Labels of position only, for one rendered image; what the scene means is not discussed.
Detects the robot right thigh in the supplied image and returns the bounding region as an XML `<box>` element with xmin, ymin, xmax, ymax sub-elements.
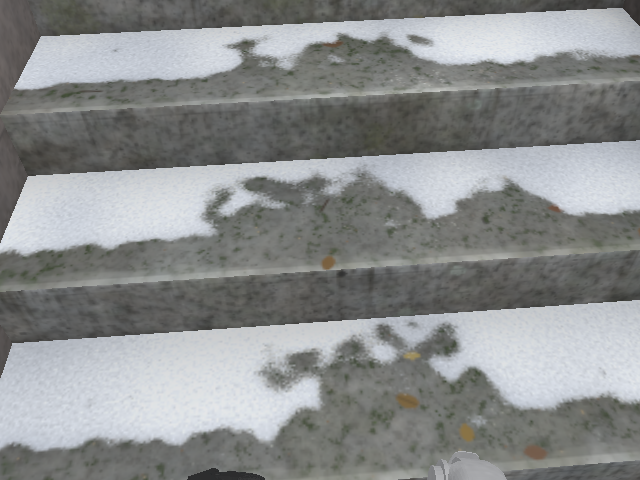
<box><xmin>427</xmin><ymin>457</ymin><xmax>507</xmax><ymax>480</ymax></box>

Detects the robot right shin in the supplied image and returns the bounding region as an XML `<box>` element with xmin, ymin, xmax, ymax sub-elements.
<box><xmin>448</xmin><ymin>451</ymin><xmax>504</xmax><ymax>474</ymax></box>

